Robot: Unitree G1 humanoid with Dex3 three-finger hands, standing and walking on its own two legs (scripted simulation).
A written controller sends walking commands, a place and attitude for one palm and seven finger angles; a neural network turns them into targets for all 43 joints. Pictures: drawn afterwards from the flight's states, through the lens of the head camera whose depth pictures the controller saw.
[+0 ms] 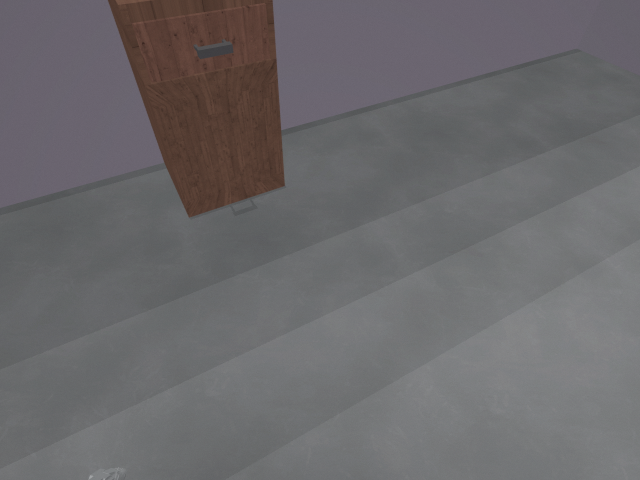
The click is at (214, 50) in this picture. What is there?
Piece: drawer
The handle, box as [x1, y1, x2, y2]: [193, 39, 233, 58]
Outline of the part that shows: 233,52 231,43 229,41 227,42 224,39 221,43 200,47 198,47 196,44 193,45 200,58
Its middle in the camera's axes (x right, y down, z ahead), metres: -0.36 -0.63 +1.27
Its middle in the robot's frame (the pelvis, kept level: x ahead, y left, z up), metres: +1.35 +0.43 -0.06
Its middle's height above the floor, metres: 0.72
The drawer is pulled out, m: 0.00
